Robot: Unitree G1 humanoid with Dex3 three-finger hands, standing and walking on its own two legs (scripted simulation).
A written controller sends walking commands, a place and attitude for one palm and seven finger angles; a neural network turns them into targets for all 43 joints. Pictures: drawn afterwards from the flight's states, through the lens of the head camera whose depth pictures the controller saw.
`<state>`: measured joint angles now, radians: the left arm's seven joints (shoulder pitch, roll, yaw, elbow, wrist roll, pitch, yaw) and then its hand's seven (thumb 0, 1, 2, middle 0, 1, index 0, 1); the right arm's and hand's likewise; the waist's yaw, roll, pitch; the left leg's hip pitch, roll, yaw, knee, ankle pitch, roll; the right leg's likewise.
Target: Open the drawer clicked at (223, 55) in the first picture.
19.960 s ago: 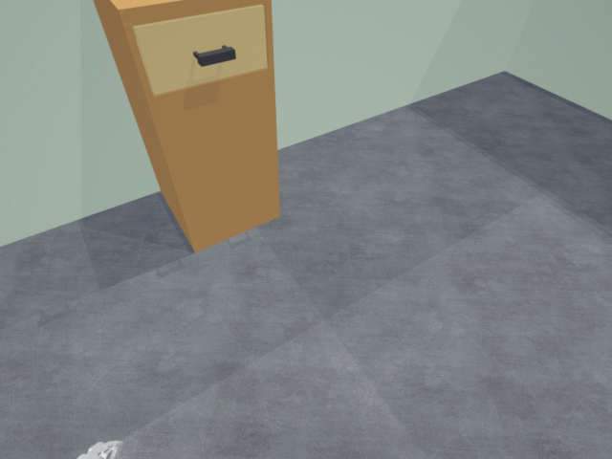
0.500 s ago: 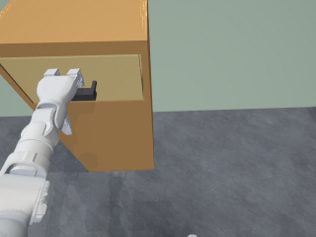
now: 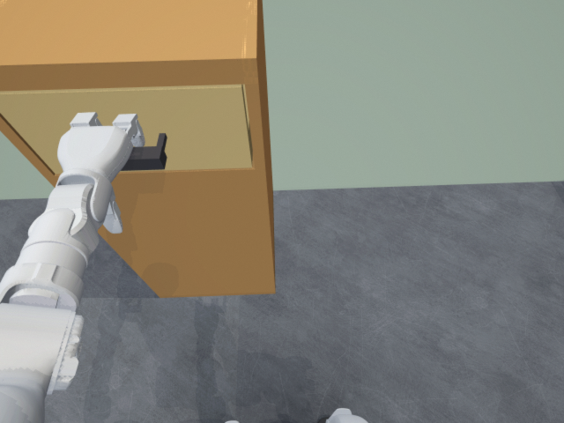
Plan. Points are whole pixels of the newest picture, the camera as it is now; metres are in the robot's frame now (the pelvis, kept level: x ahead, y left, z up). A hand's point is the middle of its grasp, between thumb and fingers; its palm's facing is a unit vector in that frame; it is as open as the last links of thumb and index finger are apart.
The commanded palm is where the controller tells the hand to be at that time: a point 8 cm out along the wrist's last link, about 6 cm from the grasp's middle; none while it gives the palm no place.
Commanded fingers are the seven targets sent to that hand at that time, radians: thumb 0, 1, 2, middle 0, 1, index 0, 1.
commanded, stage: lift the fingers back up to retry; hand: left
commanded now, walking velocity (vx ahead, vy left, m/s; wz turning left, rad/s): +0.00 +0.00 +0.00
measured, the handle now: (132, 149) +0.52 +0.24 +0.06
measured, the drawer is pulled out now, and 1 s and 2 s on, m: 0.00 0.00 0.00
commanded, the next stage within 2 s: re-aim the fingers above the handle in 0.78 s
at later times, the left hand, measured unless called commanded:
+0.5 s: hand (115, 153) +0.47 +0.24 +0.10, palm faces +0.02 +0.00 -1.00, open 13.7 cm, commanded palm +0.44 +0.25 +0.16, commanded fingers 0.00 -0.50 0.30 -0.30 -1.20 -0.30 -1.20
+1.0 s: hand (116, 155) +0.46 +0.23 +0.11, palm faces +0.01 -0.03 -1.00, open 13.8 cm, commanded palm +0.44 +0.25 +0.17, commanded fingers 0.00 -0.50 0.30 -0.30 -1.20 -0.30 -1.20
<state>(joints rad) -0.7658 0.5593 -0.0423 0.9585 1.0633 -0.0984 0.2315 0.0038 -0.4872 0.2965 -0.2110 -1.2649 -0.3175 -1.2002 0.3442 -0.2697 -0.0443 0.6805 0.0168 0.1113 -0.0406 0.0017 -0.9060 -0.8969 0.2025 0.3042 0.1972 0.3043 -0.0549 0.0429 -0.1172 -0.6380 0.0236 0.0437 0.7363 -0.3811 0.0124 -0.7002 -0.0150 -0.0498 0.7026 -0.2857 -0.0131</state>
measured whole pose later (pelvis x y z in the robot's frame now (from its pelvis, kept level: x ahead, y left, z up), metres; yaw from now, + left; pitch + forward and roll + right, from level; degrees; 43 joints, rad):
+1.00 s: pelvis +0.03 +0.00 +0.02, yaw +1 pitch +11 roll +0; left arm -0.65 0.51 -0.05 0.66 1.00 -0.18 0.10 0.00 -0.49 0.30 -0.32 -1.20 -0.32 -1.20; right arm 0.25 -0.28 -0.06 0.67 0.02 0.12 -0.05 0.00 -0.91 -0.90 0.20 0.30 0.20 0.30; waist 0.00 0.05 -0.07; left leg -0.43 0.01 0.03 0.59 -0.35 0.01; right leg -0.49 -0.02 -0.07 0.58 -0.28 -0.01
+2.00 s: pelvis +0.02 +0.00 +0.02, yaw -1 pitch +11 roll +0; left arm -0.66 0.54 0.04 0.75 1.04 -0.08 0.19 0.01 -0.49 0.30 -0.32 -1.20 -0.32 -1.20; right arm 0.28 -0.26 -0.05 0.68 0.03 0.11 -0.04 0.00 -0.91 -0.90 0.20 0.30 0.20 0.30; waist -0.02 0.07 -0.08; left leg -0.41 0.02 0.07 0.55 -0.33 0.01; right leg -0.50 -0.01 -0.02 0.57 -0.26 -0.01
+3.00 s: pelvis +0.01 +0.00 +0.02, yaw +0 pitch +11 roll +0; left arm -0.74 0.56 -0.02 0.85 1.03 -0.03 0.16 0.00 -0.49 0.30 -0.32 -1.20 -0.32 -1.20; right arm 0.26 -0.28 -0.04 0.69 0.03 0.10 -0.05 0.00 -0.91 -0.90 0.20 0.30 0.20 0.30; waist -0.03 0.06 -0.08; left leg -0.42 0.02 0.05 0.56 -0.32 0.00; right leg -0.51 -0.01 -0.04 0.57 -0.25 -0.02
